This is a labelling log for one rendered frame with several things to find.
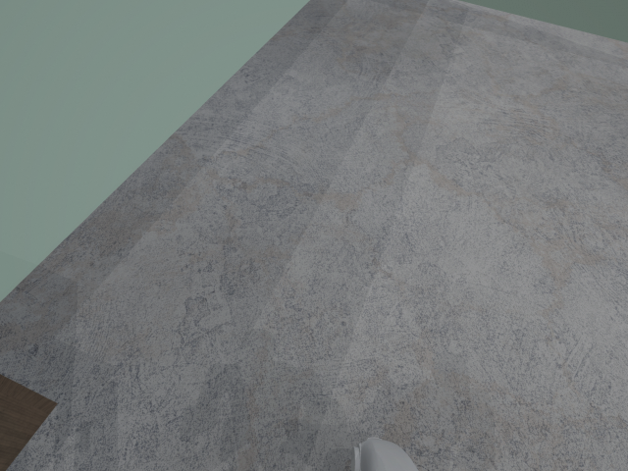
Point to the cupboard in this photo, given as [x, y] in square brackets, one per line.
[22, 412]

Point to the right robot thigh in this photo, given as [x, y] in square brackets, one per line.
[379, 455]

